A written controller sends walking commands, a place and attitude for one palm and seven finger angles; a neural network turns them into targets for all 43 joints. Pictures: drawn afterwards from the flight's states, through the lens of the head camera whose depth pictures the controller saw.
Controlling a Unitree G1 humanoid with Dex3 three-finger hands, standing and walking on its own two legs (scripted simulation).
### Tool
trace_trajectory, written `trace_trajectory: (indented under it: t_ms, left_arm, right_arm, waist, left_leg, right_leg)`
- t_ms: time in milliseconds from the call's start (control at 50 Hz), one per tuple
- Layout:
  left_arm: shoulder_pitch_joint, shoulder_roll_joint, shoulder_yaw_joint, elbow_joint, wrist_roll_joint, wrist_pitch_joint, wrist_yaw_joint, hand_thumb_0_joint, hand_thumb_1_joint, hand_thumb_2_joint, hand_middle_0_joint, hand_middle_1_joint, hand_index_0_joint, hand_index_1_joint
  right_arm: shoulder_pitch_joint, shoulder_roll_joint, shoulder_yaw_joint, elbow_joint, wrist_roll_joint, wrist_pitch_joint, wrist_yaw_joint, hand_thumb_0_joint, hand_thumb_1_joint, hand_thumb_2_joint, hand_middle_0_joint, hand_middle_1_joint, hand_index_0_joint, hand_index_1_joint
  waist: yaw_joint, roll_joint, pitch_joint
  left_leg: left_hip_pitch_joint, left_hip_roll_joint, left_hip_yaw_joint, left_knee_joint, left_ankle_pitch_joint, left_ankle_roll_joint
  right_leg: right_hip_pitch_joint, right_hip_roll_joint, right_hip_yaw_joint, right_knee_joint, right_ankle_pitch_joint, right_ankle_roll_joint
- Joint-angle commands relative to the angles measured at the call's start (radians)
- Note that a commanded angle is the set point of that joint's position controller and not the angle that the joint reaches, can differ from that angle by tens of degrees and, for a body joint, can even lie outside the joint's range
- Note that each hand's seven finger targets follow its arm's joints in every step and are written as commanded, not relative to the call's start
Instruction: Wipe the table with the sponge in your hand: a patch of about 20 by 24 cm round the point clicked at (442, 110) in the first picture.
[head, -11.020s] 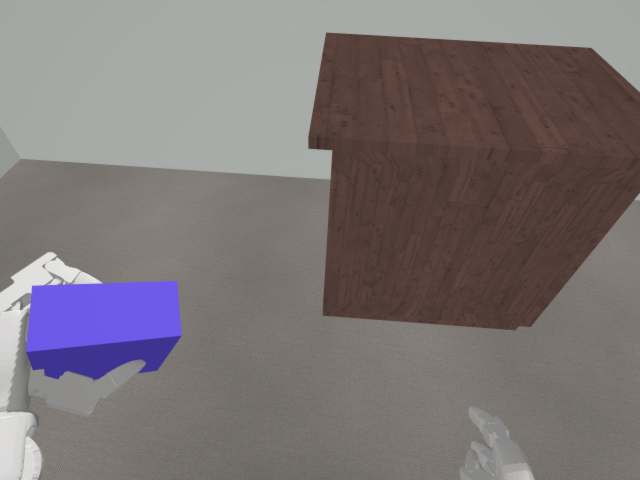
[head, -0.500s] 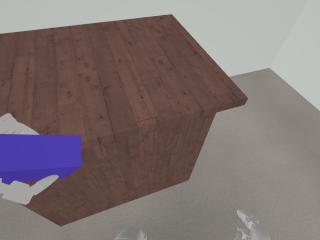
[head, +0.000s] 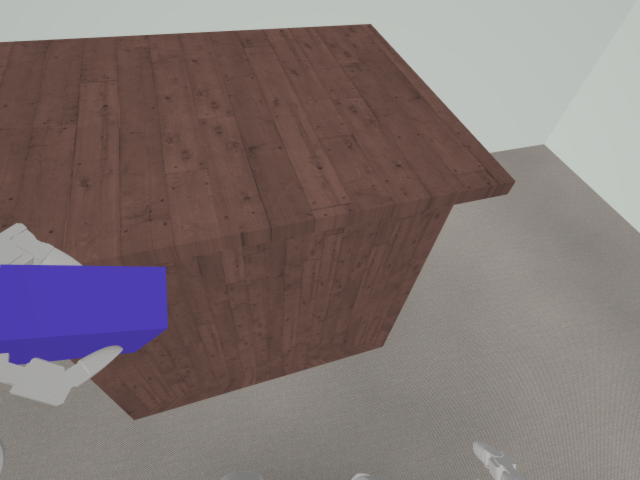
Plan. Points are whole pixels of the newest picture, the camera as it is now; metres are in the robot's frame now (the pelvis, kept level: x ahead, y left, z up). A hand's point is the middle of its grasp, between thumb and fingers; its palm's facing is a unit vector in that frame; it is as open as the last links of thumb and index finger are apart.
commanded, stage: come to a stop and stand still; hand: left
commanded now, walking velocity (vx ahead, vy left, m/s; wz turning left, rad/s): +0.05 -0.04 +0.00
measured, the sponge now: (104, 316) +0.22 +0.22 +0.15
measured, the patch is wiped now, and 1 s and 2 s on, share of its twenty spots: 0.00 0.00 0.00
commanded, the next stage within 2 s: look again from close up in 0.20 s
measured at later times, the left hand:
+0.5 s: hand (85, 291) +0.23 +0.23 +0.18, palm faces +0.35 -0.87 -0.34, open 9.7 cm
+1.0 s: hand (88, 258) +0.26 +0.24 +0.18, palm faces +0.35 -0.87 -0.35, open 9.7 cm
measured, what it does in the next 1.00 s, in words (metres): steps on the spot: right foot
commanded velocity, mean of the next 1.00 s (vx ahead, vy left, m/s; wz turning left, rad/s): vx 0.08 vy -0.04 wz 0.00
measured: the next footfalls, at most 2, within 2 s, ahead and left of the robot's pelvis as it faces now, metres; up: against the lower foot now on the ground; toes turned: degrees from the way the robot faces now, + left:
right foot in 0.30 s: +0.07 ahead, -0.10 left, +0.00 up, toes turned -2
left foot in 1.42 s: +0.17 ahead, +0.10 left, +0.00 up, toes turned +0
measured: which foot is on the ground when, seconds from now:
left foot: down 0.00-1.00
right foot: down 0.00-0.02, up 0.04-0.28, down 0.30-1.00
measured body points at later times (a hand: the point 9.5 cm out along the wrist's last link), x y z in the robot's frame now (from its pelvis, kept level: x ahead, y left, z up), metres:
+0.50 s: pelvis -0.02 -0.01 +0.02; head +0.01 +0.00 +0.47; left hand +0.20 +0.27 +0.20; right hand +0.15 -0.24 -0.06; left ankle +0.02 +0.08 -0.71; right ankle +0.03 -0.10 -0.71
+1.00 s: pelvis +0.03 +0.00 +0.02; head +0.03 +0.03 +0.47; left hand +0.24 +0.29 +0.20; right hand +0.20 -0.21 -0.04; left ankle +0.02 +0.08 -0.71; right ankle +0.03 -0.10 -0.71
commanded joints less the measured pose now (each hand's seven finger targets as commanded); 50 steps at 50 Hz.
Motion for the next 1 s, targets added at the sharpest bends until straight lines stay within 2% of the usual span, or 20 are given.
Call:
trace_trajectory:
  t_ms: [0,20,40,80,180,220,260,280,300,320,360,400,440,480,500,540,700,780,860,980]
  left_arm:
    - [-0.207,0.194,0.101,-0.339,-0.002,-0.099,0.053,0.000,0.100,1.300,-1.200,-1.600,-1.200,-1.600]
    - [-0.244,0.222,0.110,-0.309,0.010,-0.109,0.059,0.000,0.100,1.300,-1.200,-1.600,-1.200,-1.600]
    - [-0.235,0.230,0.140,-0.286,0.010,-0.120,0.054,0.000,0.100,1.300,-1.200,-1.600,-1.200,-1.600]
    - [-0.145,0.198,0.131,-0.233,0.001,-0.116,0.035,0.000,0.100,1.300,-1.200,-1.600,-1.200,-1.600]
    - [-0.008,0.139,0.132,-0.141,-0.027,-0.090,0.024,0.000,0.100,1.300,-1.200,-1.600,-1.200,-1.600]
    - [-0.046,0.137,0.120,-0.079,-0.020,-0.075,0.030,0.000,0.100,1.300,-1.200,-1.600,-1.200,-1.600]
    - [-0.094,0.131,0.090,-0.017,-0.013,-0.060,0.031,0.000,0.100,1.300,-1.200,-1.600,-1.200,-1.600]
    - [-1.024,0.808,0.536,-0.176,0.082,-0.135,0.015,0.000,0.100,1.300,-1.200,-1.600,-1.200,-1.600]
    - [-0.546,0.268,0.176,0.320,0.012,-0.098,-0.034,0.000,0.100,1.300,-1.200,-1.600,-1.200,-1.600]
    - [-0.446,0.142,0.059,0.259,0.011,-0.110,-0.056,0.000,0.100,1.300,-1.200,-1.600,-1.200,-1.600]
    - [-0.308,0.038,-0.053,0.117,-0.013,-0.132,-0.038,0.000,0.100,1.300,-1.200,-1.600,-1.200,-1.600]
    - [-0.231,0.109,0.012,-0.108,-0.012,-0.153,-0.002,0.000,0.100,1.300,-1.200,-1.600,-1.200,-1.600]
    - [-0.165,0.164,0.083,-0.182,-0.018,-0.165,0.015,0.000,0.100,1.300,-1.200,-1.600,-1.200,-1.600]
    - [-0.156,0.186,0.121,-0.197,-0.022,-0.174,0.019,0.000,0.100,1.300,-1.200,-1.600,-1.200,-1.600]
    - [-0.167,0.197,0.136,-0.195,-0.014,-0.175,0.020,0.000,0.100,1.300,-1.200,-1.600,-1.200,-1.600]
    - [-0.193,0.193,0.148,-0.142,-0.008,-0.174,0.023,0.000,0.100,1.300,-1.200,-1.600,-1.200,-1.600]
    - [-0.235,0.063,-0.003,-0.025,-0.004,-0.133,-0.002,0.000,0.100,1.300,-1.200,-1.600,-1.200,-1.600]
    - [-0.320,0.061,-0.035,-0.072,0.014,-0.107,0.006,0.000,0.100,1.300,-1.200,-1.600,-1.200,-1.600]
    - [-0.310,0.137,0.047,-0.146,0.012,-0.102,0.017,0.000,0.100,1.300,-1.200,-1.600,-1.200,-1.600]
    - [-0.226,0.129,0.070,-0.136,-0.007,-0.107,0.016,0.000,0.100,1.300,-1.200,-1.600,-1.200,-1.600]
  right_arm:
    - [-0.108,-0.115,-0.046,-0.150,-0.016,-0.122,-0.043,0.000,-0.900,-0.900,0.200,0.300,0.200,0.300]
    - [-0.109,-0.086,-0.021,-0.134,-0.025,-0.133,-0.035,0.000,-0.900,-0.900,0.200,0.300,0.200,0.300]
    - [-0.103,-0.093,-0.035,-0.131,-0.025,-0.136,-0.020,0.000,-0.900,-0.900,0.200,0.300,0.200,0.300]
    - [-0.094,-0.115,-0.052,-0.120,0.002,-0.128,0.001,0.000,-0.900,-0.900,0.200,0.300,0.200,0.300]
    - [-0.098,-0.130,-0.051,-0.168,0.006,-0.083,0.004,0.000,-0.900,-0.900,0.200,0.300,0.200,0.300]
    - [-0.102,-0.131,-0.040,-0.172,0.003,-0.074,-0.010,0.000,-0.900,-0.900,0.200,0.300,0.200,0.300]
    - [-0.100,-0.123,-0.034,-0.166,0.004,-0.075,-0.022,0.000,-0.900,-0.900,0.200,0.300,0.200,0.300]
    - [-0.012,-0.141,-0.045,-0.107,-0.050,-0.150,-0.039,0.000,-0.900,-0.900,0.200,0.300,0.200,0.300]
    - [-0.099,-0.054,-0.001,-0.100,-0.037,-0.150,-0.035,0.000,-0.900,-0.900,0.200,0.300,0.200,0.300]
    - [-0.030,-0.135,-0.046,-0.174,-0.009,-0.179,-0.018,0.000,-0.900,-0.900,0.200,0.300,0.200,0.300]
    - [-0.109,-0.111,-0.032,-0.185,0.028,-0.177,0.011,0.000,-0.900,-0.900,0.200,0.300,0.200,0.300]
    - [-0.139,-0.109,-0.027,-0.187,0.004,-0.166,0.016,0.000,-0.900,-0.900,0.200,0.300,0.200,0.300]
    - [-0.163,-0.122,-0.031,-0.187,-0.013,-0.167,0.006,0.000,-0.900,-0.900,0.200,0.300,0.200,0.300]
    - [-0.191,-0.126,-0.019,-0.204,-0.016,-0.163,-0.012,0.000,-0.900,-0.900,0.200,0.300,0.200,0.300]
    - [-0.206,-0.123,-0.012,-0.212,-0.017,-0.160,-0.019,0.000,-0.900,-0.900,0.200,0.300,0.200,0.300]
    - [-0.188,-0.119,-0.012,-0.214,-0.010,-0.159,-0.031,0.000,-0.900,-0.900,0.200,0.300,0.200,0.300]
    - [-0.143,-0.141,-0.023,-0.204,-0.015,-0.164,-0.035,0.000,-0.900,-0.900,0.200,0.300,0.200,0.300]
    - [-0.155,-0.145,-0.017,-0.210,-0.014,-0.151,-0.037,0.000,-0.900,-0.900,0.200,0.300,0.200,0.300]
    - [-0.172,-0.133,-0.010,-0.219,-0.018,-0.141,-0.037,0.000,-0.900,-0.900,0.200,0.300,0.200,0.300]
    - [-0.156,-0.126,-0.007,-0.214,-0.015,-0.134,-0.028,0.000,-0.900,-0.900,0.200,0.300,0.200,0.300]
  waist:
    - [-0.019,0.478,-0.159]
    - [-0.049,0.476,-0.114]
    - [-0.053,0.425,-0.042]
    - [-0.031,0.176,-0.056]
    - [-0.018,0.265,-0.091]
    - [-0.004,0.200,-0.095]
    - [-0.017,0.080,-0.100]
    - [0.053,-0.153,0.004]
    - [0.013,-0.151,-0.118]
    - [0.044,-0.193,-0.135]
    - [0.044,0.013,-0.171]
    - [0.044,-0.007,-0.228]
    - [0.052,-0.004,-0.229]
    - [0.046,0.179,-0.159]
    - [0.048,0.239,-0.121]
    - [0.044,0.209,-0.101]
    - [0.021,0.067,-0.102]
    - [0.012,0.148,-0.076]
    - [0.016,0.218,-0.105]
    - [0.010,0.127,-0.163]
  left_leg:
    - [0.423,0.166,-0.173,-0.537,0.197,0.106]
    - [0.314,0.232,-0.365,-0.553,0.378,0.135]
    - [0.237,0.276,-0.473,-0.557,0.386,0.139]
    - [0.266,0.290,-0.396,-0.492,0.302,0.172]
    - [0.127,0.238,-0.212,-0.524,0.112,0.114]
    - [0.013,0.211,-0.168,-0.482,0.024,0.079]
    - [-0.064,0.122,-0.066,-0.343,-0.051,0.041]
    - [-0.088,0.052,0.119,-0.086,0.060,-0.015]
    - [-0.027,-0.030,0.026,-0.036,0.059,-0.028]
    - [-0.051,-0.049,0.050,-0.024,-0.027,-0.025]
    - [0.015,0.000,-0.001,-0.172,-0.025,-0.006]
    - [0.124,-0.024,0.034,-0.348,0.097,-0.005]
    - [0.204,-0.003,-0.008,-0.435,0.174,0.001]
    - [0.173,0.066,-0.106,-0.521,0.087,0.016]
    - [0.100,0.093,-0.145,-0.565,0.001,0.033]
    - [-0.001,0.098,-0.149,-0.583,-0.070,0.040]
    - [0.126,0.054,-0.087,-0.532,-0.067,0.013]
    - [0.096,0.094,-0.154,-0.594,-0.206,0.038]
    - [0.146,0.132,-0.186,-0.567,-0.070,0.052]
    - [0.149,0.082,-0.104,-0.381,0.281,0.012]
  right_leg:
    - [-0.200,0.029,0.004,0.324,-0.229,0.019]
    - [-0.238,0.047,0.021,0.478,-0.248,0.028]
    - [-0.272,0.021,0.094,0.533,-0.189,0.030]
    - [-0.301,-0.009,0.124,0.503,-0.123,0.041]
    - [-0.015,-0.021,0.003,0.034,-0.083,0.043]
    - [0.222,-0.003,-0.031,-0.196,-0.006,0.048]
    - [0.357,-0.056,0.043,-0.331,0.017,0.024]
    - [0.194,-0.101,0.259,-0.425,0.154,0.042]
    - [0.279,-0.186,0.291,-0.392,0.440,-0.046]
    - [0.373,-0.254,0.427,-0.439,0.549,0.001]
    - [0.419,-0.302,0.359,-0.382,0.606,0.005]
    - [0.398,-0.235,0.249,-0.371,0.444,0.037]
    - [0.308,-0.183,0.220,-0.388,0.161,0.056]
    - [0.214,-0.128,0.197,-0.370,-0.046,0.035]
    - [0.230,-0.103,0.179,-0.348,-0.055,0.042]
    - [0.306,-0.086,0.159,-0.322,-0.002,0.044]
    - [0.215,-0.079,0.185,-0.443,-0.097,0.040]
    - [0.197,-0.033,0.122,-0.344,-0.105,0.036]
    - [0.204,-0.018,0.060,-0.251,0.017,0.034]
    - [0.293,-0.050,0.112,-0.231,0.254,-0.007]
